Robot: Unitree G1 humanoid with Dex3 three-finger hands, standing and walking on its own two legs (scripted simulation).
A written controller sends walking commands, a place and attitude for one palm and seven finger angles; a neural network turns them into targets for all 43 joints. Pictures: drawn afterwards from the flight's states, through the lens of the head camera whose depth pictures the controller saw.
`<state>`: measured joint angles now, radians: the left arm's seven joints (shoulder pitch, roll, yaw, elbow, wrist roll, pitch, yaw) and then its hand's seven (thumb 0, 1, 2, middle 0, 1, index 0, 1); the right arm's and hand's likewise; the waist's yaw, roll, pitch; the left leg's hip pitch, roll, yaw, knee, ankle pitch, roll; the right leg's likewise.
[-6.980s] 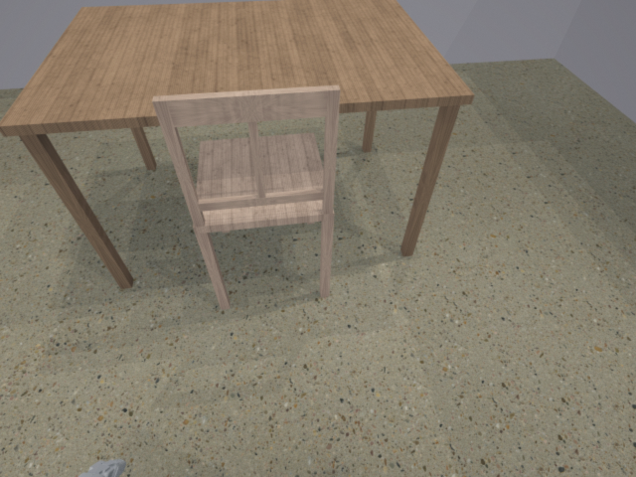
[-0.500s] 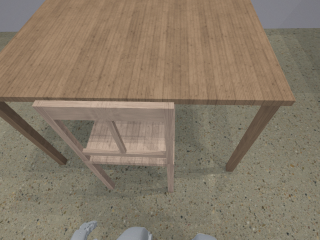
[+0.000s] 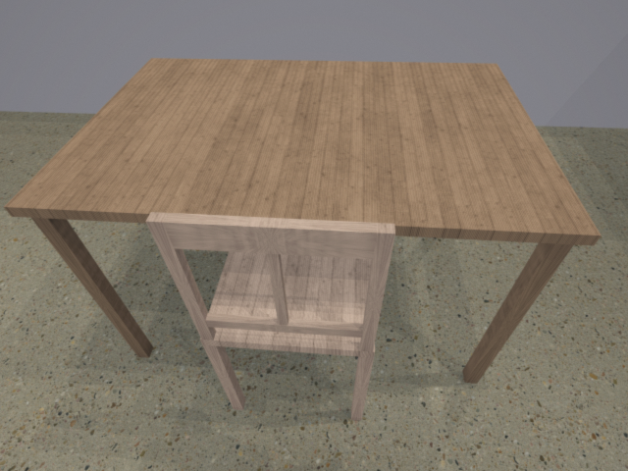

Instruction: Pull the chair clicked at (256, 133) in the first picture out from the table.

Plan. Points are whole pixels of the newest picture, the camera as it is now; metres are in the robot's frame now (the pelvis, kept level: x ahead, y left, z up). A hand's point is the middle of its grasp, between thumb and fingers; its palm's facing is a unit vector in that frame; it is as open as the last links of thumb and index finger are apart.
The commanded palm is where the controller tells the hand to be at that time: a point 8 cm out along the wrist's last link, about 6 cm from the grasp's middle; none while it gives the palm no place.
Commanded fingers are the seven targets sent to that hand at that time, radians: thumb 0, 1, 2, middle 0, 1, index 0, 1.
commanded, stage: come to a stop and stand still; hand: left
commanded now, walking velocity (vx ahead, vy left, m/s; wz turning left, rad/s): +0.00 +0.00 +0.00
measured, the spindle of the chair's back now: (278, 289) +0.46 +0.12 -0.12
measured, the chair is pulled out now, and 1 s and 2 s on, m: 0.00 0.00 0.00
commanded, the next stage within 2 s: look again from close up in 0.92 s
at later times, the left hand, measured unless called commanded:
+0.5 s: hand out of the picture +0.05 +0.16 -0.16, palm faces +0.00 -0.97 -0.23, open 7.3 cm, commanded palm none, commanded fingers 0.00 0.90 0.90 -0.20 -0.30 -0.20 -0.30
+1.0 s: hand out of the picture +0.06 +0.13 -0.16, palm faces +0.01 -0.98 -0.21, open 7.3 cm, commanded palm none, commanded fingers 0.00 0.90 0.90 -0.20 -0.30 -0.20 -0.30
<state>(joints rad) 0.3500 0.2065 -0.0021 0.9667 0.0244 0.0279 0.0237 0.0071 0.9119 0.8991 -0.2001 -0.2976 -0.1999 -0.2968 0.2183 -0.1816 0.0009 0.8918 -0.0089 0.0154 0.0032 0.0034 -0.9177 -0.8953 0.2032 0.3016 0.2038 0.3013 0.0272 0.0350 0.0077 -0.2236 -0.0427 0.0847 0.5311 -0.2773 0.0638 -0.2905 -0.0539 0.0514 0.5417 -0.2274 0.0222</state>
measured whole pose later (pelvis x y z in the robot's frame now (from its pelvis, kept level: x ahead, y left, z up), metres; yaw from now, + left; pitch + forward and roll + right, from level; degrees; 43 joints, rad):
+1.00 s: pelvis +0.05 -0.04 +0.01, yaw +0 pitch -1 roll +0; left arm 0.28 0.16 -0.02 1.09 0.01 -0.01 0.04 0.01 0.93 0.90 -0.20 -0.30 -0.20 -0.30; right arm 0.26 -0.17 0.01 1.11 -0.01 -0.02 -0.02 0.01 -0.91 -0.90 0.20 0.30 0.20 0.30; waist 0.00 0.00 0.02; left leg -0.11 0.01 0.05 0.41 -0.28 -0.01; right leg -0.19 0.00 0.02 0.45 -0.25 -0.01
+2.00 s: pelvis +0.05 -0.03 +0.01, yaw +1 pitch -1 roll +0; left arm 0.32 0.15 -0.02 1.08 0.01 -0.01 0.04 0.01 0.92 0.90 -0.20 -0.30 -0.20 -0.30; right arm 0.31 -0.12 0.01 1.14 0.00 -0.03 -0.03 0.01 -0.91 -0.90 0.20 0.30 0.20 0.30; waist 0.00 -0.01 0.01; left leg -0.12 0.00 0.05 0.42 -0.28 0.01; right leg -0.19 -0.01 0.02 0.44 -0.24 0.01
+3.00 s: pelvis +0.04 -0.03 +0.01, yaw +0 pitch -1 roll +0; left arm 0.34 0.14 -0.03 1.08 0.01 -0.01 0.04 0.01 0.92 0.90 -0.20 -0.30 -0.20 -0.30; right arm 0.32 -0.11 0.01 1.16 0.00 -0.04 -0.03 0.01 -0.91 -0.90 0.20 0.30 0.20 0.30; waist 0.00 -0.02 0.01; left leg -0.13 0.00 0.05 0.41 -0.27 0.01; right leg -0.20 -0.01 0.03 0.43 -0.23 0.01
